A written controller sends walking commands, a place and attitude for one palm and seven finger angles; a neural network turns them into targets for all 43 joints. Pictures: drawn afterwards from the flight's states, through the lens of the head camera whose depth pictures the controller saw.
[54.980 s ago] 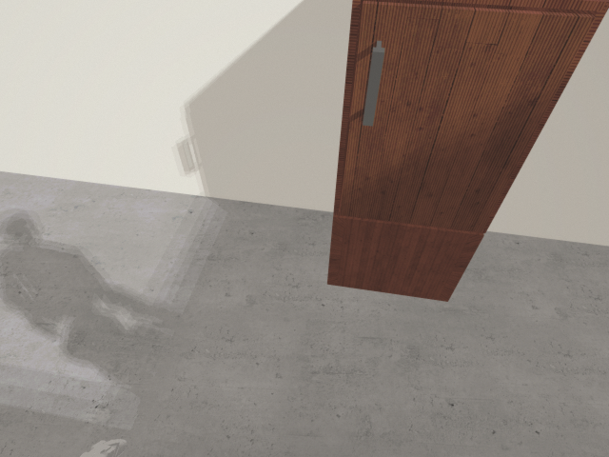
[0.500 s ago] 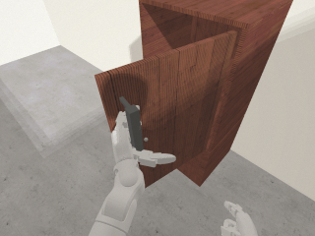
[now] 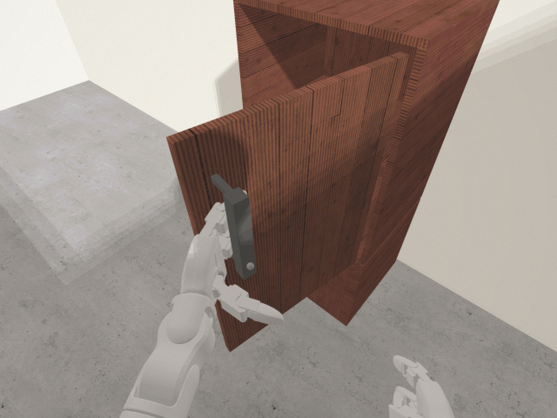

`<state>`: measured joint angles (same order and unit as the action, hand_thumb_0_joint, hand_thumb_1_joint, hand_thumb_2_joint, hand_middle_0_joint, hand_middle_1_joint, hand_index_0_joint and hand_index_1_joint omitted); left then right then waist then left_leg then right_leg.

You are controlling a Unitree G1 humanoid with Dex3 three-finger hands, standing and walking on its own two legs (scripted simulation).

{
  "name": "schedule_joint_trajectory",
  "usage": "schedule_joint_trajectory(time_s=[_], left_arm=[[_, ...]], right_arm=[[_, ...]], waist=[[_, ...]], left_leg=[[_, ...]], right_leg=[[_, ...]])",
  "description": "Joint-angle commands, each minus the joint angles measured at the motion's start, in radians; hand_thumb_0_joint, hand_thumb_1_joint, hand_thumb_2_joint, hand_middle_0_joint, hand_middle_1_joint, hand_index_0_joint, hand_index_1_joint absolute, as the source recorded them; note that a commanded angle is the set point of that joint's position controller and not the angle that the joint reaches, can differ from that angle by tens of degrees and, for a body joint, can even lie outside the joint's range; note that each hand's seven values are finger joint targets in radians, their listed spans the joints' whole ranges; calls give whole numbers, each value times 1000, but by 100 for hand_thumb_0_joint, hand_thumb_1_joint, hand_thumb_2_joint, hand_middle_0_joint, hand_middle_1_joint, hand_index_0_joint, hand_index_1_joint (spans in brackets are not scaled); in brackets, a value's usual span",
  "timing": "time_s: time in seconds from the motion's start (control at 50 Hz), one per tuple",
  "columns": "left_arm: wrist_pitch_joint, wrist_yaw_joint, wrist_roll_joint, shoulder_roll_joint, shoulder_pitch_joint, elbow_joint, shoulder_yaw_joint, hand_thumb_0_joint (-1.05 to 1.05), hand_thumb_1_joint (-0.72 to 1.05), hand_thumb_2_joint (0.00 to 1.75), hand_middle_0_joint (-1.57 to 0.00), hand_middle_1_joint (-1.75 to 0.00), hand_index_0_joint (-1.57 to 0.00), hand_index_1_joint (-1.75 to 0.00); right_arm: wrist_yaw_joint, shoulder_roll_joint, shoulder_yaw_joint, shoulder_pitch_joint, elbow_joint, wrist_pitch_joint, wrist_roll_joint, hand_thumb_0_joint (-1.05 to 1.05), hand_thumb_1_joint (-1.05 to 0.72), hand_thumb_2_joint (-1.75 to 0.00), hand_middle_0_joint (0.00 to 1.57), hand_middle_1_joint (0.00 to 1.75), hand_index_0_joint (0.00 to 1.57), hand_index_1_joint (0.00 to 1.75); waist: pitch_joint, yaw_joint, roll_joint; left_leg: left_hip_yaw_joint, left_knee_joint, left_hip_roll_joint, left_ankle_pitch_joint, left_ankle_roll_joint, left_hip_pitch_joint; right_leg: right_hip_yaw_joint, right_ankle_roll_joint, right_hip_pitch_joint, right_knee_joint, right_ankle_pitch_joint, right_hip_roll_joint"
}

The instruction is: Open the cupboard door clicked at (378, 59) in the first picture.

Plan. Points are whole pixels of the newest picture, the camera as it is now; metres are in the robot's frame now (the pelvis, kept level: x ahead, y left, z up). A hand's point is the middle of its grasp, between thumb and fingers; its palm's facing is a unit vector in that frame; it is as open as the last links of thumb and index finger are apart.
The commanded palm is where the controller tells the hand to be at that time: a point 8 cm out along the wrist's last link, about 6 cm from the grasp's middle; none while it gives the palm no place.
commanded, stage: slide the hand sideways off the handle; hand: left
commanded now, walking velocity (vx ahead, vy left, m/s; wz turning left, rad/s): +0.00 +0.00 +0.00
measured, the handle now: (233, 228) +0.35 +0.10 +0.11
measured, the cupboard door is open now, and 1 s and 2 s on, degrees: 79 78 78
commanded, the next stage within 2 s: draw the hand back to the body in 0.70 s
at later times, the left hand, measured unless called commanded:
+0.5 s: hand (207, 297) +0.24 +0.11 +0.10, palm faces +0.00 -1.00 -0.04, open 16.1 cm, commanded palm +0.21 +0.18 +0.11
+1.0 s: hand (159, 315) +0.21 +0.16 +0.11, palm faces +0.00 -1.00 -0.04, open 16.3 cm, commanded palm +0.18 +0.22 +0.12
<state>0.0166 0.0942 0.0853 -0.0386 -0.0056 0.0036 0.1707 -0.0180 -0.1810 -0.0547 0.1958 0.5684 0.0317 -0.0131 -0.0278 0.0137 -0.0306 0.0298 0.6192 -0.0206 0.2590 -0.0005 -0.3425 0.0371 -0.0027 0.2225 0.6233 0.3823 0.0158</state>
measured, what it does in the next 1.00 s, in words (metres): stands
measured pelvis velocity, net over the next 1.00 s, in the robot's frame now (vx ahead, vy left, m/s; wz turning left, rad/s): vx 0.00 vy -0.01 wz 0.02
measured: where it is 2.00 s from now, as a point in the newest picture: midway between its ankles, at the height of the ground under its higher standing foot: outside the picture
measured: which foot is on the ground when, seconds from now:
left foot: down 0.00-1.00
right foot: down 0.00-1.00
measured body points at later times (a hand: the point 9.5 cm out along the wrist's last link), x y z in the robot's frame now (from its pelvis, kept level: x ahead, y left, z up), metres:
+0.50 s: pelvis +0.02 -0.03 +0.00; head +0.01 -0.06 +0.45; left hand +0.24 +0.17 +0.11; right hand +0.22 -0.25 -0.08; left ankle +0.04 +0.12 -0.73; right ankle -0.03 -0.12 -0.73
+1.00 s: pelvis +0.00 -0.01 +0.00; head +0.00 -0.03 +0.45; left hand +0.21 +0.22 +0.11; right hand +0.20 -0.23 -0.08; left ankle +0.04 +0.12 -0.73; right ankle -0.03 -0.12 -0.73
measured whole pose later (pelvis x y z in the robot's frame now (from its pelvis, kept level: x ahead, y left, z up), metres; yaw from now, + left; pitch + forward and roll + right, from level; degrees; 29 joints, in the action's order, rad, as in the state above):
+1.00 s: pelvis +0.00 -0.01 +0.00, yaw +1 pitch +0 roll -1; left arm -0.11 -0.22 0.28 -0.22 -0.37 0.24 -0.12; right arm -0.09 -0.22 -0.04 0.22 0.58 -0.19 -0.04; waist -0.04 0.04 -0.05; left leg 0.00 0.67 -0.03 0.28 0.01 -0.39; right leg 0.07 -0.01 0.25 0.65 0.41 0.00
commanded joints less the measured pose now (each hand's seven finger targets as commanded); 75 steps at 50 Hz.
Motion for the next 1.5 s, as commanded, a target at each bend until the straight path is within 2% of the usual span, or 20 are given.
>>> schedule_joint_trajectory(time_s=[0.0, 0.06, 0.22, 0.34, 0.48, 0.56, 0.68, 0.74, 0.8, 0.86, 0.96, 1.04, 1.06, 1.18, 1.28, 1.3, 1.32, 1.34, 1.38, 1.48], left_arm=[[-66, -3, -6, -74, 179, 279, -75, 0, -50, 30, -15, -30, -15, -30], [-75, -19, 17, -75, 65, 354, -93, 0, -50, 30, -15, -30, -15, -30], [-104, -83, 55, -129, -24, 436, -144, 0, -50, 30, -15, -30, -15, -30], [-123, -156, 103, -220, -131, 433, -266, 0, -50, 30, -15, -30, -15, -30], [-149, -250, 175, -271, -271, 412, -375, 0, -50, 30, -15, -30, -15, -30], [-174, -287, 195, -282, -272, 432, -389, 0, -50, 30, -15, -30, -15, -30], [-226, -365, 237, -273, -301, 451, -366, 0, -50, 30, -15, -30, -15, -30], [-228, -376, 244, -279, -280, 434, -364, 0, -50, 30, -15, -30, -15, -30], [-224, -356, 228, -285, -224, 434, -348, 0, -50, 30, -15, -30, -15, -30], [-220, -321, 209, -308, -240, 474, -374, 0, -50, 30, -15, -30, -15, -30], [-188, -293, 213, -319, -280, 473, -415, 0, -50, 30, -15, -30, -15, -30], [-140, -301, 217, -289, -287, 513, -369, 0, -50, 30, -15, -30, -15, -30], [-125, -305, 220, -280, -278, 513, -357, 0, -50, 30, -15, -30, -15, -30], [-77, -302, 211, -322, -236, 552, -395, 0, -50, 30, -15, -30, -15, -30], [-78, -307, 223, -351, -277, 604, -448, 0, -32, 37, -16, -30, -16, -30], [-114, -166, 73, -462, -257, 657, -457, 0, -29, 39, -16, -30, -16, -30], [-121, -106, 57, -371, -315, 625, -415, 0, -26, 40, -16, -30, -16, -30], [-117, -81, 47, -340, -380, 584, -400, 0, -22, 42, -16, -30, -16, -30], [-129, -42, 11, -345, -365, 619, -387, 0, -15, 45, -16, -30, -16, -30], [-166, 21, -33, -378, -350, 644, -410, 0, 2, 52, -17, -30, -17, -30]], right_arm=[[-8, -106, 34, -169, -180, -50, 3, 0, -90, -90, 20, 30, 20, 30], [-11, -102, 36, -173, -197, -60, 1, 0, -90, -90, 20, 30, 20, 30], [-26, -110, 39, -155, -188, -95, -1, 0, -90, -90, 20, 30, 20, 30], [-42, -117, 45, -140, -176, -116, -5, 0, -90, -90, 20, 30, 20, 30], [-54, -126, 47, -124, -176, -140, -12, 0, -90, -90, 20, 30, 20, 30], [-57, -131, 52, -119, -174, -161, -17, 0, -90, -90, 20, 30, 20, 30], [-67, -147, 60, -93, -170, -215, -22, 0, -90, -90, 20, 30, 20, 30], [-73, -154, 65, -89, -158, -242, -25, 0, -90, -90, 20, 30, 20, 30], [-77, -158, 63, -91, -149, -262, -27, 0, -90, -90, 20, 30, 20, 30], [-78, -150, 59, -102, -161, -281, -26, 0, -90, -90, 20, 30, 20, 30], [-76, -141, 47, -117, -158, -289, -26, 0, -90, -90, 20, 30, 20, 30], [-73, -145, 40, -125, -163, -299, -34, 0, -90, -90, 20, 30, 20, 30], [-75, -146, 37, -121, -163, -300, -33, 0, -90, -90, 20, 30, 20, 30], [-86, -152, 31, -121, -158, -307, -31, 0, -90, -90, 20, 30, 20, 30], [-84, -150, 30, -127, -153, -312, -31, 0, -90, -90, 20, 30, 20, 30], [-96, -137, 26, -134, -143, -303, -13, 0, -90, -90, 20, 30, 20, 30], [-101, -123, 20, -136, -133, -297, 0, 0, -90, -90, 20, 30, 20, 30], [-98, -126, 21, -124, -127, -289, 1, 0, -90, -90, 20, 30, 20, 30], [-90, -133, 23, -126, -120, -265, 5, 0, -90, -90, 20, 30, 20, 30], [-85, -139, 37, -131, -110, -246, 19, 0, -90, -90, 20, 30, 20, 30]], waist=[[-129, 19, 34], [-142, 27, 38], [-122, 6, 54], [-134, 17, 61], [-133, 29, 97], [-116, 24, 47], [-117, 7, 74], [-95, 3, 58], [-68, 3, 36], [-109, 25, 13], [-110, 42, 7], [-85, 35, -37], [-78, 31, -18], [-67, 31, 6], [-108, 47, -47], [-52, 52, -31], [4, 33, -15], [25, 30, -6], [24, 27, -50], [-14, 29, -51]], left_leg=[[-31, -92, 9, -65, -10, 176], [-21, -84, 9, -108, -13, 190], [-16, -57, 20, -138, -21, 184], [-11, -37, 30, -167, -21, 163], [-14, -11, 39, -187, -17, 115], [-16, -5, 42, -181, -16, 114], [-33, 18, 41, -174, -19, 103], [-38, 24, 41, -139, -19, 91], [-44, 11, 39, -97, -20, 87], [-50, -15, 38, -80, -21, 105], [-50, -42, 29, -76, -16, 108], [-53, -65, 22, -59, -14, 124], [-58, -73, 22, -48, -15, 123], [-74, -104, 19, -18, -14, 141], [-69, -109, 21, -86, -10, 177], [-53, -131, 23, -41, -12, 183], [-51, -145, 22, -27, -11, 187], [-53, -149, 18, -28, -9, 184], [-55, -182, 10, -28, -6, 210], [-42, -228, 6, -63, -8, 266]], right_leg=[[20, -26, 95, -131, -145, -42], [19, -22, 75, -128, -208, -45], [2, -5, 74, -131, -297, -38], [-25, 15, 40, -129, -424, -23], [-52, 49, 1, -103, -609, 0], [-52, 46, 29, -100, -573, -3], [-50, 53, 67, -90, -544, -3], [-50, 44, 107, -99, -444, -6], [-34, 22, 145, -110, -291, -18], [-11, 6, 135, -104, -213, -27], [8, 0, 109, -110, -193, -35], [27, -2, 116, -120, -172, -45], [32, 0, 118, -126, -159, -46], [43, -1, 119, -148, -107, -51], [48, -10, 75, -145, -176, -54], [-6, -14, 77, -244, -126, -34], [-1, -12, 89, -271, -101, -27], [5, -12, 92, -272, -99, -26], [8, -14, 64, -277, -103, -28], [5, -15, -2, -304, -129, -28]])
